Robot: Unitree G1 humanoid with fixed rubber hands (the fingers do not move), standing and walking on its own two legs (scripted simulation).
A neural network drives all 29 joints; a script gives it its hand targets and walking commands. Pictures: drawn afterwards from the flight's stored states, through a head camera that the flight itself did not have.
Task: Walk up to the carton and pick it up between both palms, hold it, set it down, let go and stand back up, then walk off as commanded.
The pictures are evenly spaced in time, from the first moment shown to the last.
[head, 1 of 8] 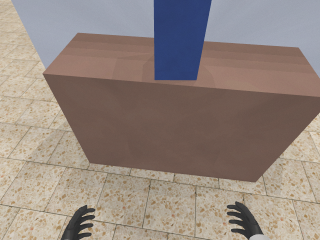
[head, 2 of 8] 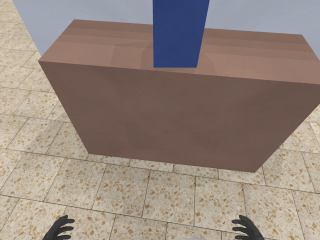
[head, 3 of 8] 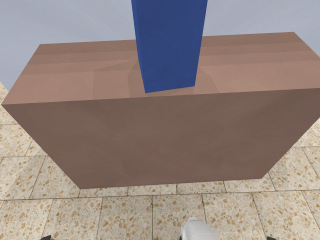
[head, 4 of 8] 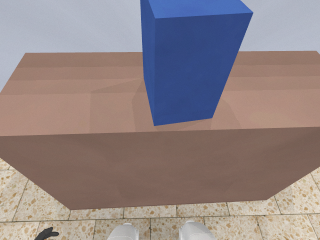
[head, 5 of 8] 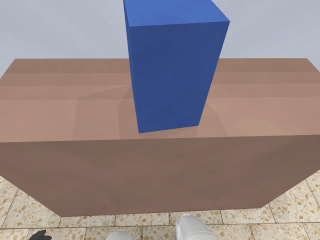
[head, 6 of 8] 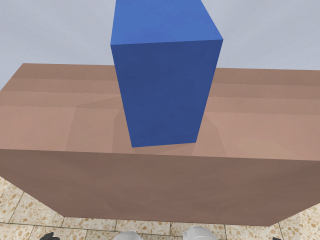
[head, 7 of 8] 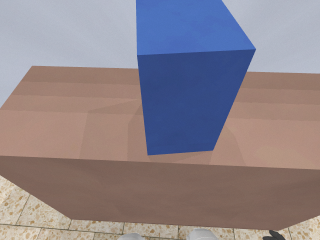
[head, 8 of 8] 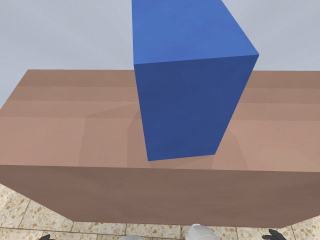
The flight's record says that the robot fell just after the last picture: no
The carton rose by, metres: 0.00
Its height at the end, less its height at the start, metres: +0.00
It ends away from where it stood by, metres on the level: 0.00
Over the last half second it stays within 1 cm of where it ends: yes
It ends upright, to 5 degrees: yes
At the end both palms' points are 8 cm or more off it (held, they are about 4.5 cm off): yes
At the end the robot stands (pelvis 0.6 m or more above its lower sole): yes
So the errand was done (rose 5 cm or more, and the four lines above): no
